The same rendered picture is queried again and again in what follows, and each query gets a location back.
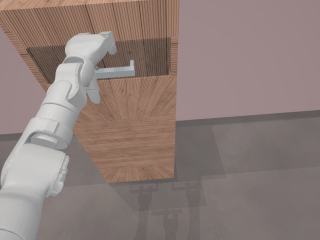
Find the drawer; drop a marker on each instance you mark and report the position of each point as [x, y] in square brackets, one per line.
[151, 58]

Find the left robot upper arm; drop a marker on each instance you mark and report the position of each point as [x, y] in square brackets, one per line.
[36, 172]

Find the left robot hand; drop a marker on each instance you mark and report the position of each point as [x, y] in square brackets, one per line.
[94, 47]

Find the robot left forearm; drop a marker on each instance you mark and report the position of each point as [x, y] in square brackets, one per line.
[54, 122]

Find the handle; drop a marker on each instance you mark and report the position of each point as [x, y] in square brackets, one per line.
[114, 72]

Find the cabinet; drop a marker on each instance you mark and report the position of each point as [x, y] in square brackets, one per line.
[130, 134]

